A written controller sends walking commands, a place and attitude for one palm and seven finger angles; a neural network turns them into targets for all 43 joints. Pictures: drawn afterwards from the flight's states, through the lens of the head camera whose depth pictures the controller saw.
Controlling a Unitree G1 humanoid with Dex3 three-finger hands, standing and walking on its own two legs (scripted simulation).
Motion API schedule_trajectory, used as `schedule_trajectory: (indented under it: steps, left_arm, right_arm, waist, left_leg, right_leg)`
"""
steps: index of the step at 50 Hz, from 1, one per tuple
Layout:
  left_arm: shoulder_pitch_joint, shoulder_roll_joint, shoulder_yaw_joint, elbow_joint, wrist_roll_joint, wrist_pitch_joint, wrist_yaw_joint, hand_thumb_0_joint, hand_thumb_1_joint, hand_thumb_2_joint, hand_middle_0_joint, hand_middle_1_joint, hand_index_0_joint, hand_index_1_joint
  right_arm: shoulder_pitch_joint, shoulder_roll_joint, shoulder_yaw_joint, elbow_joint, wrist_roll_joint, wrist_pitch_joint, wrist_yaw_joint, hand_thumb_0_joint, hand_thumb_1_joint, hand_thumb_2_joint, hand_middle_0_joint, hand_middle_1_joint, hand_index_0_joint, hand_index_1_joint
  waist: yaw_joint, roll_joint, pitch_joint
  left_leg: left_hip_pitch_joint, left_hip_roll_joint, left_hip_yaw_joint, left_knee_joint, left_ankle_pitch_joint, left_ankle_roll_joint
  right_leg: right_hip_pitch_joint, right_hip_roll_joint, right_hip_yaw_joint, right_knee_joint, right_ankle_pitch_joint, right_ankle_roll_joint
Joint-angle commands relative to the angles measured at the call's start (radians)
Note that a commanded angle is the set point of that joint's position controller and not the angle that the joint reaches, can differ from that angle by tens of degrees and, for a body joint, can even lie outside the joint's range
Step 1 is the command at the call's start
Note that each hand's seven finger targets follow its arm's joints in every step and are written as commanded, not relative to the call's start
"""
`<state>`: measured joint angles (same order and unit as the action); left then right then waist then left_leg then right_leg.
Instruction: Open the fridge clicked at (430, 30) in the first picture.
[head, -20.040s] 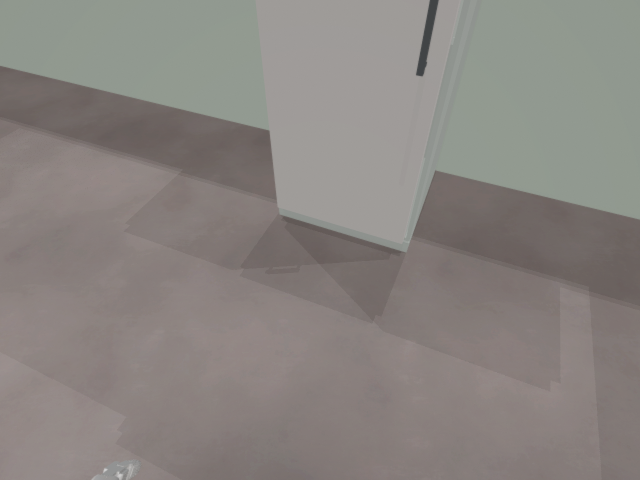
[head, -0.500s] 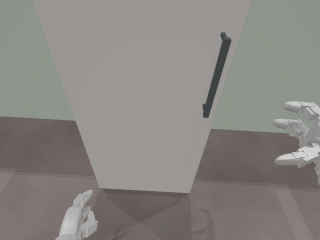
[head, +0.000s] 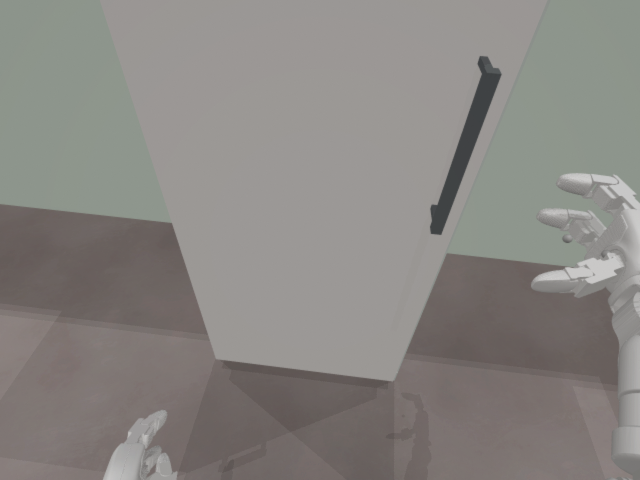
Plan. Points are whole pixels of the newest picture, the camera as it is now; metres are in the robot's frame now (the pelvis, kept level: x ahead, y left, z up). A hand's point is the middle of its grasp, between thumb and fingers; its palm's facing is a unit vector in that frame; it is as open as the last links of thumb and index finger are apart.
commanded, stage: move the hooked fingers beside the handle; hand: right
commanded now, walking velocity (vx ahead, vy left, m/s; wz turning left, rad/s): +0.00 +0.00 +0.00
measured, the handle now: (457, 156) +0.53 -0.17 +0.16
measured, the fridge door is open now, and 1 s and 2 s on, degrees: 0 0 0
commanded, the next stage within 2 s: none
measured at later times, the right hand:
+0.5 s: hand (536, 207) +0.41 -0.24 +0.17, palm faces +0.07 +1.00 +0.01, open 14.0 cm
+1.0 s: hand (508, 180) +0.47 -0.23 +0.17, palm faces +0.11 +0.99 +0.00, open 14.0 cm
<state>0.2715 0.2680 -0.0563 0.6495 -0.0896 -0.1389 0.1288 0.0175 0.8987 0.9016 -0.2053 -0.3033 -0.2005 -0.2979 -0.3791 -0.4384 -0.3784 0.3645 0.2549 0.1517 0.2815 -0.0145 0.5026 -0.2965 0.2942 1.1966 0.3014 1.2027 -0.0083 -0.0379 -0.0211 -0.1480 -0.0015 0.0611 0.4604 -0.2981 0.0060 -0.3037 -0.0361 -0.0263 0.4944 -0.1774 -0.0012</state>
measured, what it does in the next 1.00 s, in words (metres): stands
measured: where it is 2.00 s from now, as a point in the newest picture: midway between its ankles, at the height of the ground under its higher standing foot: outside the picture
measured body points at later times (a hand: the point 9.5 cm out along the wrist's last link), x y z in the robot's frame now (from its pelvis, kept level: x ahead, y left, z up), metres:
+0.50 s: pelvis +0.01 +0.00 +0.00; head +0.01 +0.01 +0.45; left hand +0.12 +0.27 -0.10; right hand +0.40 -0.30 +0.17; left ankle -0.03 +0.11 -0.74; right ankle +0.05 -0.12 -0.74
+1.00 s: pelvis +0.02 +0.00 -0.01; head +0.04 +0.00 +0.44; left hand +0.06 +0.27 -0.12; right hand +0.46 -0.28 +0.17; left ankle -0.03 +0.11 -0.74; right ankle +0.05 -0.12 -0.74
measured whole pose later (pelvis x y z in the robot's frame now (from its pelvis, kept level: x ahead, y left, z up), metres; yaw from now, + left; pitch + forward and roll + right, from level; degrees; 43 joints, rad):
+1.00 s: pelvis +0.02 +0.00 -0.01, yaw +2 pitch +6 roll +1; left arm 0.37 0.27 -0.02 0.68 -0.06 -0.04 0.09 0.01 0.90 0.90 -0.21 -0.30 -0.20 -0.30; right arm -0.78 -0.50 -0.38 0.90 0.15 -0.02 0.21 -0.01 0.50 -0.30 0.30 1.20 0.30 1.20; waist 0.07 -0.02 -0.05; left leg -0.30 -0.01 0.03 0.54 -0.34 0.00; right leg -0.45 -0.05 -0.05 0.58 -0.23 0.00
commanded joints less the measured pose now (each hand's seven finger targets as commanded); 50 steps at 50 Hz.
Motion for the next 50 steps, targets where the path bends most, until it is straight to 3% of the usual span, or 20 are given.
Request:
schedule_trajectory:
  steps: [1, 2, 4, 7, 9, 12, 14, 20, 25, 28, 30, 33, 35, 37, 38, 40, 43, 45, 49, 50]
  left_arm:
    - [-0.099, 0.125, 0.052, -0.138, 0.001, -0.056, 0.008, 0.000, 0.900, 0.900, -0.200, -0.300, -0.200, -0.300]
    - [-0.096, 0.129, 0.051, -0.134, 0.000, -0.050, 0.008, 0.000, 0.900, 0.900, -0.200, -0.300, -0.200, -0.300]
    - [-0.090, 0.137, 0.053, -0.129, 0.000, -0.039, 0.009, 0.000, 0.900, 0.900, -0.200, -0.300, -0.200, -0.300]
    - [-0.084, 0.133, 0.054, -0.138, 0.003, -0.027, 0.004, 0.000, 0.900, 0.900, -0.200, -0.300, -0.200, -0.300]
    - [-0.079, 0.134, 0.056, -0.138, 0.006, -0.022, 0.002, 0.000, 0.900, 0.900, -0.200, -0.300, -0.200, -0.300]
    - [-0.061, 0.130, 0.059, -0.136, 0.011, -0.021, -0.001, 0.000, 0.900, 0.900, -0.200, -0.300, -0.200, -0.300]
    - [-0.052, 0.133, 0.061, -0.129, 0.010, -0.019, -0.001, 0.000, 0.900, 0.900, -0.200, -0.300, -0.200, -0.300]
    - [-0.024, 0.145, 0.069, -0.116, 0.000, -0.002, 0.001, 0.000, 0.900, 0.900, -0.200, -0.300, -0.200, -0.300]
    - [0.000, 0.151, 0.075, -0.114, 0.007, 0.010, -0.003, 0.000, 0.900, 0.900, -0.200, -0.300, -0.200, -0.300]
    - [0.023, 0.152, 0.078, -0.103, 0.014, 0.014, -0.006, 0.000, 0.900, 0.900, -0.200, -0.300, -0.200, -0.300]
    - [0.032, 0.147, 0.075, -0.095, 0.018, 0.013, -0.010, 0.000, 0.900, 0.900, -0.200, -0.300, -0.200, -0.300]
    - [0.058, 0.154, 0.082, -0.084, 0.021, 0.018, -0.013, 0.000, 0.900, 0.900, -0.200, -0.300, -0.200, -0.300]
    - [0.060, 0.154, 0.085, -0.086, 0.021, 0.022, -0.019, 0.000, 0.900, 0.900, -0.200, -0.300, -0.200, -0.300]
    - [0.069, 0.156, 0.086, -0.085, 0.020, 0.031, -0.021, 0.000, 0.900, 0.900, -0.200, -0.300, -0.200, -0.300]
    - [0.084, 0.159, 0.088, -0.083, 0.021, 0.038, -0.021, 0.000, 0.900, 0.900, -0.200, -0.300, -0.200, -0.300]
    - [0.090, 0.166, 0.090, -0.084, 0.022, 0.045, -0.021, 0.000, 0.900, 0.900, -0.200, -0.300, -0.200, -0.300]
    - [0.105, 0.167, 0.094, -0.086, 0.025, 0.054, -0.021, 0.000, 0.900, 0.900, -0.200, -0.300, -0.200, -0.300]
    - [0.113, 0.163, 0.094, -0.076, 0.029, 0.055, -0.022, 0.000, 0.900, 0.900, -0.200, -0.300, -0.200, -0.300]
    - [0.117, 0.161, 0.100, -0.079, 0.032, 0.051, -0.032, 0.000, 0.900, 0.900, -0.200, -0.300, -0.200, -0.300]
    - [0.117, 0.161, 0.099, -0.073, 0.030, 0.052, -0.032, 0.000, 0.900, 0.900, -0.200, -0.300, -0.200, -0.300]
  right_arm:
    - [-0.449, -0.244, -0.041, -0.153, 0.019, -0.074, -0.006, 0.000, 0.500, -0.300, 0.300, 1.200, 0.300, 1.200]
    - [-0.442, -0.257, -0.047, -0.106, 0.016, -0.056, -0.008, 0.000, 0.500, -0.300, 0.300, 1.200, 0.300, 1.200]
    - [-0.466, -0.280, -0.053, -0.048, 0.007, -0.038, -0.013, 0.000, 0.500, -0.300, 0.300, 1.200, 0.300, 1.200]
    - [-0.481, -0.317, -0.083, -0.027, -0.005, -0.035, -0.021, 0.000, 0.500, -0.300, 0.300, 1.200, 0.300, 1.200]
    - [-0.554, -0.353, -0.100, -0.048, -0.008, -0.075, -0.025, 0.000, 0.500, -0.300, 0.300, 1.200, 0.300, 1.200]
    - [-0.589, -0.350, -0.103, -0.054, -0.011, -0.132, -0.018, 0.000, 0.500, -0.300, 0.300, 1.200, 0.300, 1.200]
    - [-0.614, -0.347, -0.093, -0.030, -0.007, -0.156, -0.004, 0.000, 0.500, -0.300, 0.300, 1.200, 0.300, 1.200]
    - [-0.630, -0.266, 0.002, 0.124, -0.010, -0.110, 0.031, 0.000, 0.500, -0.300, 0.300, 1.200, 0.300, 1.200]
    - [-0.720, -0.311, -0.029, 0.139, -0.019, -0.125, -0.001, 0.000, 0.500, -0.300, 0.300, 1.200, 0.300, 1.200]
    - [-0.783, -0.361, -0.065, 0.122, -0.032, -0.180, -0.032, 0.000, 0.500, -0.300, 0.300, 1.200, 0.300, 1.200]
    - [-0.833, -0.338, -0.043, 0.146, -0.050, -0.203, -0.048, 0.000, 0.500, -0.300, 0.300, 1.200, 0.300, 1.200]
    - [-0.830, -0.337, -0.040, 0.192, -0.061, -0.226, -0.054, 0.000, 0.500, -0.300, 0.300, 1.200, 0.300, 1.200]
    - [-0.811, -0.324, -0.034, 0.213, -0.067, -0.219, -0.049, 0.000, 0.500, -0.300, 0.300, 1.200, 0.300, 1.200]
    - [-0.781, -0.304, -0.023, 0.271, -0.065, -0.200, -0.040, 0.000, 0.500, -0.300, 0.300, 1.200, 0.300, 1.200]
    - [-0.757, -0.295, -0.017, 0.315, -0.061, -0.192, -0.038, 0.000, 0.500, -0.300, 0.300, 1.200, 0.300, 1.200]
    - [-0.775, -0.326, -0.041, 0.357, -0.061, -0.177, -0.038, 0.000, 0.500, -0.300, 0.300, 1.200, 0.300, 1.200]
    - [-0.841, -0.366, -0.065, 0.334, -0.070, -0.202, -0.052, 0.000, 0.500, -0.300, 0.300, 1.200, 0.300, 1.200]
    - [-0.925, -0.362, -0.052, 0.310, -0.087, -0.235, -0.065, 0.000, 0.500, -0.300, 0.300, 1.200, 0.300, 1.200]
    - [-0.880, -0.337, -0.050, 0.247, -0.085, -0.289, -0.072, 0.000, 0.500, -0.300, 0.300, 1.200, 0.300, 1.200]
    - [-0.893, -0.327, -0.036, 0.244, -0.082, -0.291, -0.067, 0.000, 0.500, -0.300, 0.300, 1.200, 0.300, 1.200]
  waist:
    - [0.022, -0.023, -0.209]
    - [0.017, -0.030, -0.185]
    - [0.017, 0.020, -0.171]
    - [0.008, 0.001, -0.221]
    - [0.017, -0.010, -0.254]
    - [0.022, -0.056, -0.303]
    - [0.034, -0.046, -0.300]
    - [0.054, -0.021, -0.224]
    - [0.053, 0.000, -0.273]
    - [0.053, -0.015, -0.324]
    - [0.063, -0.066, -0.334]
    - [0.065, -0.051, -0.352]
    - [0.056, -0.080, -0.371]
    - [0.055, -0.063, -0.337]
    - [0.060, -0.001, -0.318]
    - [0.060, 0.039, -0.289]
    - [0.067, 0.030, -0.306]
    - [0.081, -0.023, -0.328]
    - [0.065, -0.077, -0.426]
    - [0.075, -0.085, -0.417]
  left_leg:
    - [-0.157, -0.024, -0.013, -0.082, 0.169, 0.006]
    - [-0.167, -0.021, -0.017, -0.086, 0.149, 0.005]
    - [-0.161, -0.015, -0.021, -0.087, 0.151, 0.001]
    - [-0.139, -0.012, -0.030, -0.077, 0.188, 0.002]
    - [-0.116, -0.011, -0.037, -0.067, 0.225, 0.001]
    - [-0.109, -0.017, -0.038, -0.047, 0.286, 0.005]
    - [-0.110, -0.017, -0.042, -0.040, 0.315, 0.002]
    - [-0.194, -0.017, -0.029, -0.043, 0.250, 0.002]
    - [-0.189, -0.017, -0.035, -0.034, 0.249, 0.002]
    - [-0.166, -0.020, -0.035, -0.018, 0.265, 0.005]
    - [-0.190, -0.022, -0.036, -0.011, 0.258, 0.006]
    - [-0.185, -0.024, -0.032, -0.002, 0.276, 0.009]
    - [-0.184, -0.023, -0.033, 0.005, 0.308, 0.009]
    - [-0.195, -0.024, -0.030, 0.004, 0.306, 0.010]
    - [-0.185, -0.026, -0.022, 0.003, 0.303, 0.008]
    - [-0.192, -0.024, -0.028, 0.001, 0.302, 0.001]
    - [-0.186, -0.024, -0.033, 0.007, 0.309, 0.001]
    - [-0.212, -0.026, -0.036, 0.016, 0.303, 0.004]
    - [-0.204, -0.033, -0.037, 0.031, 0.332, 0.009]
    - [-0.212, -0.033, -0.036, 0.030, 0.332, 0.009]
  right_leg:
    - [0.251, 0.018, 0.046, -0.047, 0.072, -0.034]
    - [0.224, 0.019, 0.045, -0.051, 0.049, -0.033]
    - [0.191, 0.020, 0.041, -0.050, 0.045, -0.036]
    - [0.195, 0.024, 0.034, -0.036, 0.076, -0.037]
    - [0.194, 0.023, 0.029, -0.023, 0.103, -0.040]
    - [0.236, 0.022, 0.027, -0.005, 0.162, -0.039]
    - [0.226, 0.023, 0.022, 0.009, 0.172, -0.043]
    - [0.192, 0.019, 0.031, 0.010, 0.115, -0.041]
    - [0.186, 0.020, 0.036, 0.021, 0.122, -0.044]
    - [0.199, 0.016, 0.035, 0.034, 0.155, -0.044]
    - [0.221, 0.015, 0.041, 0.035, 0.160, -0.040]
    - [0.225, 0.011, 0.041, 0.046, 0.189, -0.041]
    - [0.237, 0.011, 0.037, 0.046, 0.213, -0.037]
    - [0.212, 0.011, 0.036, 0.046, 0.208, -0.036]
    - [0.181, 0.008, 0.034, 0.047, 0.200, -0.040]
    - [0.142, 0.009, 0.029, 0.043, 0.170, -0.042]
    - [0.143, 0.009, 0.024, 0.053, 0.182, -0.046]
    - [0.171, 0.007, 0.033, 0.058, 0.195, -0.042]
    - [0.248, 0.004, 0.039, 0.077, 0.261, -0.038]
    - [0.256, 0.002, 0.041, 0.076, 0.262, -0.036]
